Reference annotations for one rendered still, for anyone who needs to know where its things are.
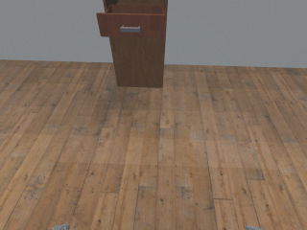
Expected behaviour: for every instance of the handle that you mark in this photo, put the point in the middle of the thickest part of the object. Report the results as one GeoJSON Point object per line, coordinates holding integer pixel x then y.
{"type": "Point", "coordinates": [124, 29]}

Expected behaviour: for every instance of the cabinet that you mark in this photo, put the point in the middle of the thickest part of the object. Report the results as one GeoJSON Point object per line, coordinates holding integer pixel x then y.
{"type": "Point", "coordinates": [139, 61]}

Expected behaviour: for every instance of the drawer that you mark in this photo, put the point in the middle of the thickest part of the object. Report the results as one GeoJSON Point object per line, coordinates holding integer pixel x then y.
{"type": "Point", "coordinates": [150, 18]}

